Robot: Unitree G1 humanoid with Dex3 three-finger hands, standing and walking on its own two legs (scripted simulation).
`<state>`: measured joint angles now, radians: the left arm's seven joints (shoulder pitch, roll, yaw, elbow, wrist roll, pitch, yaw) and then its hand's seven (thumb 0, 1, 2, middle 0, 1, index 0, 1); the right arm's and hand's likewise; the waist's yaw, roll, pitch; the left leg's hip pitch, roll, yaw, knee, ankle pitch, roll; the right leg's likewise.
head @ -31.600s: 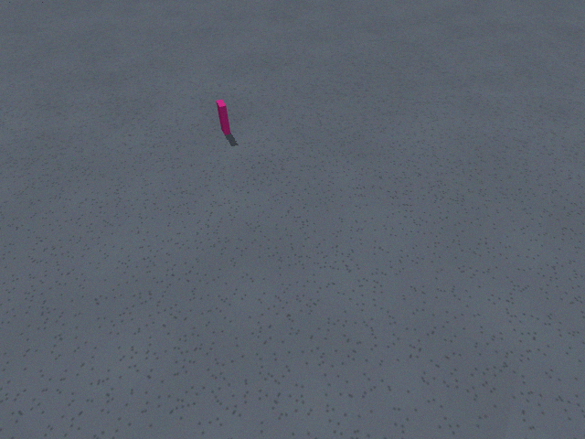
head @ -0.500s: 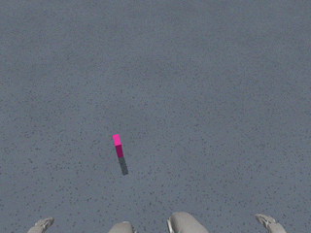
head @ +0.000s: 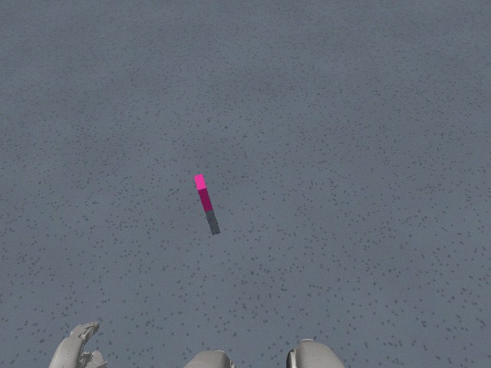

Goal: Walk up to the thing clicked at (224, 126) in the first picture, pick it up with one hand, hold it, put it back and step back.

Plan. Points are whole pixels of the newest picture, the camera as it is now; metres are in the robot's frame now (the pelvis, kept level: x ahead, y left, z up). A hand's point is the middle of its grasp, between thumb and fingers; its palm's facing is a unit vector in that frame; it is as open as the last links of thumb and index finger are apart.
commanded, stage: step back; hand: left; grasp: from the side
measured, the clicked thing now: (203, 193) +0.81 +0.23 -0.66
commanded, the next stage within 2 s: stand in 1.58 s
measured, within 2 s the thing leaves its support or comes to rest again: neither
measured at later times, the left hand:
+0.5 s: hand out of the picture -0.10 +0.23 -0.14, palm faces -0.04 -0.91 -0.42, open 7.4 cm
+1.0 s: hand out of the picture -0.16 +0.22 -0.14, palm faces +0.04 -0.92 -0.40, open 7.4 cm
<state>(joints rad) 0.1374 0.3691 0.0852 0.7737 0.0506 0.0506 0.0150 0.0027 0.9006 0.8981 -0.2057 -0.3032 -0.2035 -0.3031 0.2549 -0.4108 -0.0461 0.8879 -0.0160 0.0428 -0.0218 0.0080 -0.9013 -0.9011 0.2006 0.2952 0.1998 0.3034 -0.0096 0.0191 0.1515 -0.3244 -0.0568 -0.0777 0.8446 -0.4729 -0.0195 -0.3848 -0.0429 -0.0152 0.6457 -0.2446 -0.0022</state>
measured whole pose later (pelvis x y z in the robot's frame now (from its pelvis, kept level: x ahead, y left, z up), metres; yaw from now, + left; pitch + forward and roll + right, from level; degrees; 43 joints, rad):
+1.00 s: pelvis -0.21 -0.05 +0.00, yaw +1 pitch -4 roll -1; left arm 0.24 0.37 0.07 0.99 0.05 -0.03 -0.01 0.00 0.90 0.90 -0.20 -0.30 -0.20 -0.30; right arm 0.22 -0.36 -0.05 0.98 -0.04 0.03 0.02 0.01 -0.90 -0.90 0.20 0.30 0.20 0.30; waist 0.01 0.04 0.04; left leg -0.27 0.01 -0.09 0.73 -0.45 0.01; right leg -0.25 0.02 -0.05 0.60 -0.28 -0.04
